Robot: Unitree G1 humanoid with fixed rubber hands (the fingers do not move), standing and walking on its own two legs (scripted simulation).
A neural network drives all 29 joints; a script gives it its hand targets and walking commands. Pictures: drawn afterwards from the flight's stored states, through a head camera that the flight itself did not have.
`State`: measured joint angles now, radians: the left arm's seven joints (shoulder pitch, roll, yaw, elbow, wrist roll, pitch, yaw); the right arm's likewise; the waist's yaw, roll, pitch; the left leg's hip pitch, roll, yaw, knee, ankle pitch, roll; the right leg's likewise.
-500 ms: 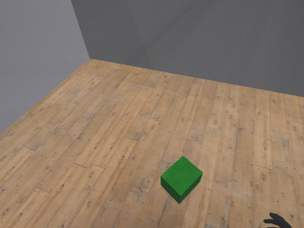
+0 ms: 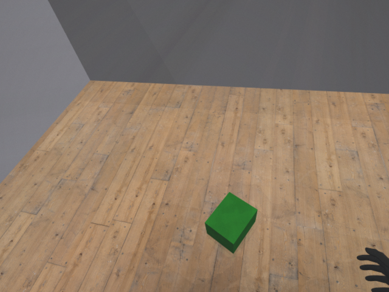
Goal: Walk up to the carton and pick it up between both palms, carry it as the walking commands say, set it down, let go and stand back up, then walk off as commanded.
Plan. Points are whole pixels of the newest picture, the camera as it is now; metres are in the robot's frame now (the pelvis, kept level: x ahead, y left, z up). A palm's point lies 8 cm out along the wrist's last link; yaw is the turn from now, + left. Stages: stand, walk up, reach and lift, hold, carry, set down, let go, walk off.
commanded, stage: walk up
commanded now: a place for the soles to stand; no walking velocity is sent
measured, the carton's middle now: (231, 221) +0.57 -0.07 -0.70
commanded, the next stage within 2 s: none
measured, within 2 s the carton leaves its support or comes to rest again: neither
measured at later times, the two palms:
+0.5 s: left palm (28, 229) +0.30 +0.45 -0.05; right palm out of the picture +0.12 -0.23 -0.12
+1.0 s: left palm (51, 186) +0.46 +0.49 -0.11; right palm out of the picture +0.09 -0.12 -0.10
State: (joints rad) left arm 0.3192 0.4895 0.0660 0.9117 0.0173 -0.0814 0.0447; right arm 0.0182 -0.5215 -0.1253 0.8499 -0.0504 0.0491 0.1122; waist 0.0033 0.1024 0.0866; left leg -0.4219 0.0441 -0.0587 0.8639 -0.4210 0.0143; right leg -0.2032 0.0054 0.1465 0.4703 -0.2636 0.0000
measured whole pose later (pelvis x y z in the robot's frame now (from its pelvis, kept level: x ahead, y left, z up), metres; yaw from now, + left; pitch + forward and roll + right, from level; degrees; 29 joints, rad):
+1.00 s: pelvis +0.21 +0.24 -0.03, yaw -33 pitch +0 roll -2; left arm 0.32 0.50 0.07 0.77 0.04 -0.02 -0.01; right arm 0.21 -0.53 -0.11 0.77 -0.02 -0.01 0.00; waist -0.03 0.04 0.08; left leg -0.47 0.18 0.15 0.85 -0.38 0.00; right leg -0.44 0.03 -0.05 0.87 -0.51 -0.03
